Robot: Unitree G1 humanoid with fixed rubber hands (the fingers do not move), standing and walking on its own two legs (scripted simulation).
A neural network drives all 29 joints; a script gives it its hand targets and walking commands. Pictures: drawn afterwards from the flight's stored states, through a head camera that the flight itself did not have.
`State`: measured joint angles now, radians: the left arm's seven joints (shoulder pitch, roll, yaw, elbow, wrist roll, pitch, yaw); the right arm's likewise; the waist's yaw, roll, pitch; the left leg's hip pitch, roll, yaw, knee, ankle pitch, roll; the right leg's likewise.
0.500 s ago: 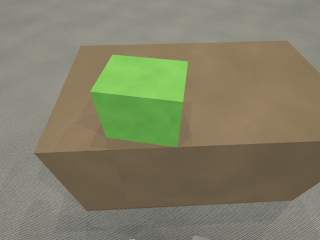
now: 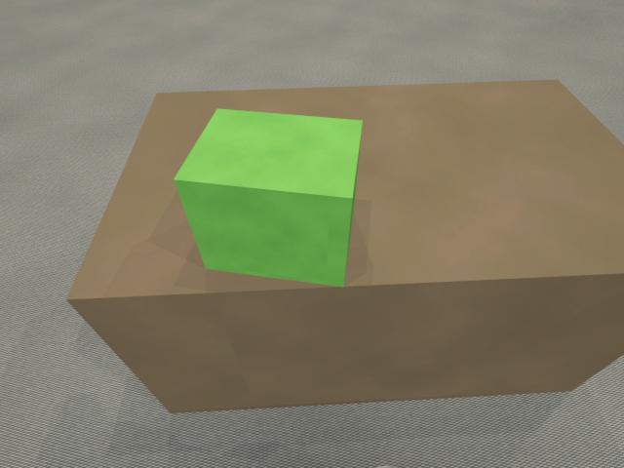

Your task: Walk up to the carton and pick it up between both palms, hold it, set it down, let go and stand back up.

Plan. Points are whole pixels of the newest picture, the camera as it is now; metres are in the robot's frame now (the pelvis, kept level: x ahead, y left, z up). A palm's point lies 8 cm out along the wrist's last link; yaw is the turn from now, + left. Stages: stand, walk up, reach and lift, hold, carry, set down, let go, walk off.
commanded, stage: walk up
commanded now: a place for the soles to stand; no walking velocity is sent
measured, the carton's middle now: (280, 198) +0.56 +0.04 +0.02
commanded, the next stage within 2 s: none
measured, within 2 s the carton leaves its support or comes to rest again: neither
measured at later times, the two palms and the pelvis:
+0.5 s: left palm out of the picture +0.05 +0.31 -0.10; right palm out of the picture +0.05 -0.32 -0.12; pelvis -0.01 -0.01 +0.00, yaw +0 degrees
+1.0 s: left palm out of the picture +0.05 +0.32 -0.10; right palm out of the picture +0.05 -0.31 -0.12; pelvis -0.01 +0.01 +0.00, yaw +0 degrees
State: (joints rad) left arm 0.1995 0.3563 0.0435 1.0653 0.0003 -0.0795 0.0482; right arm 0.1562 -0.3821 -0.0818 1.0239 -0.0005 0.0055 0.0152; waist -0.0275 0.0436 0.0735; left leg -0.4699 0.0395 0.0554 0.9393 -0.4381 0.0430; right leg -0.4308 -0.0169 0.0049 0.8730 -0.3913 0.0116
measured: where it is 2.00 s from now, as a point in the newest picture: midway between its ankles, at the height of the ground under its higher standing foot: outside the picture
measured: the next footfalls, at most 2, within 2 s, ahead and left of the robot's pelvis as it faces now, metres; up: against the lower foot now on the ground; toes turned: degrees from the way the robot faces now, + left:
none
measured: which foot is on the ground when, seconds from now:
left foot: down 0.00-1.00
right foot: down 0.00-1.00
